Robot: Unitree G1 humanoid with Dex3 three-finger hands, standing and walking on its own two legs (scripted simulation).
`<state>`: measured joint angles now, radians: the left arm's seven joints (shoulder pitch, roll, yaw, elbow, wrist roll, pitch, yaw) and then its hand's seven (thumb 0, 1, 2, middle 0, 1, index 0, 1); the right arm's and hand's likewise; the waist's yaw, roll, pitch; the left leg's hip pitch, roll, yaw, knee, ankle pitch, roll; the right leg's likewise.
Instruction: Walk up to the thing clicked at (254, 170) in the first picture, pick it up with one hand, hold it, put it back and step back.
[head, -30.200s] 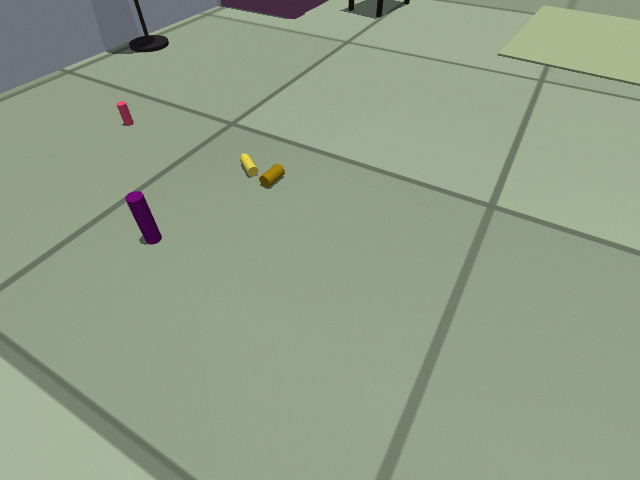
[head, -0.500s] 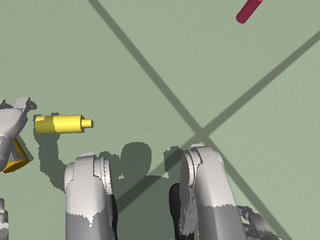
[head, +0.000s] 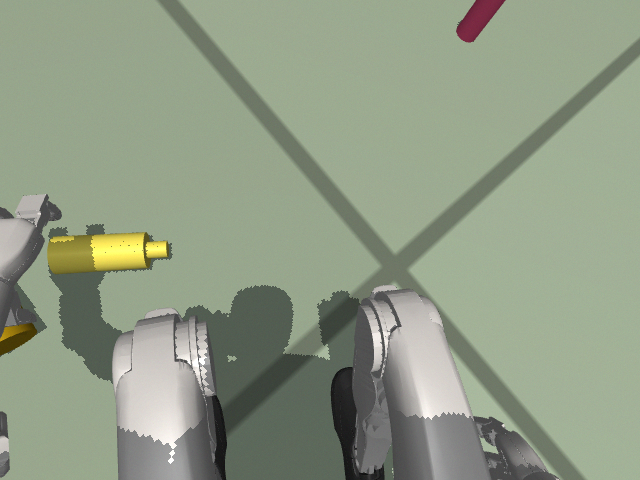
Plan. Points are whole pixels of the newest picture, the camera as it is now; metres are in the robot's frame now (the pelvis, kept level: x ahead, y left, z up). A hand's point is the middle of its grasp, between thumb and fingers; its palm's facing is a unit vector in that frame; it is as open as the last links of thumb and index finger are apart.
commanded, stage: approach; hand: left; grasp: from above
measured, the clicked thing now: (113, 252) +0.44 +0.28 -0.29
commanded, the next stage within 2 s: close in in 1.16 s
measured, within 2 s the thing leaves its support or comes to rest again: neither
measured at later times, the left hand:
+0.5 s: hand (87, 225) +0.45 +0.28 -0.17, palm faces -0.37 -0.02 -0.93, open 14.1 cm
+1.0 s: hand (55, 255) +0.41 +0.32 -0.17, palm faces -0.40 -0.04 -0.92, open 14.1 cm
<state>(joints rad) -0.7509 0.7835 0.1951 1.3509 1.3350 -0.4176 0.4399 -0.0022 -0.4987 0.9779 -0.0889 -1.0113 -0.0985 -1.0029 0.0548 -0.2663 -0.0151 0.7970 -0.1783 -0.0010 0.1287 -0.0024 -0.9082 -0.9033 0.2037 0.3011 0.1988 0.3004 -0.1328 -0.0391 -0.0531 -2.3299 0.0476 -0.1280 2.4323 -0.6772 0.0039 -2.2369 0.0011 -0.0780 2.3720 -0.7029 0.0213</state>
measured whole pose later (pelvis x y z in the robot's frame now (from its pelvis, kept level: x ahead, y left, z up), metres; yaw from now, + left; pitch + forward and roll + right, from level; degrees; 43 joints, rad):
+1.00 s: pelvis +0.00 +0.00 +0.00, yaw -1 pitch +32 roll -8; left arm -0.77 0.74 0.10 1.28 1.32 -0.38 0.47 0.00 -0.54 1.00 -0.09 -1.03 -0.09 -1.03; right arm 0.10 -0.27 0.00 0.78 -0.17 -0.02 0.14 0.00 -0.91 -0.90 0.20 0.30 0.20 0.30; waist -0.16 -0.05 -0.04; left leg -2.35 0.04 -0.13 2.45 -0.68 0.01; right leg -2.24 0.00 -0.08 2.38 -0.71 0.03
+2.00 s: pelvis +0.00 +0.00 -0.03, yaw -5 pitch +29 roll -10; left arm -0.91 0.90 0.21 1.65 1.36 -0.29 0.61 0.00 -0.53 1.00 -0.07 -0.97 -0.06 -0.98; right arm 0.06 -0.30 0.16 0.76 -0.30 -0.16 0.22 0.00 -0.90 -0.90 0.20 0.30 0.20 0.30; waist -0.30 -0.09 0.07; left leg -2.38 0.05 -0.21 2.56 -0.71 -0.01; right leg -2.27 0.03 -0.14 2.45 -0.70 0.03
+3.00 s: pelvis +0.00 +0.01 -0.03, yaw -6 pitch +26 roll -12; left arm -0.86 0.92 0.12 1.66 1.32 -0.36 0.65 0.00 -0.50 0.98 -0.09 -0.98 -0.08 -0.99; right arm 0.04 -0.32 0.23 0.78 -0.32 -0.22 0.29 0.00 -0.90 -0.90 0.20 0.30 0.20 0.30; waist -0.29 -0.12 0.14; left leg -2.34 0.05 -0.25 2.59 -0.74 -0.01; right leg -2.22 0.05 -0.17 2.44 -0.71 0.05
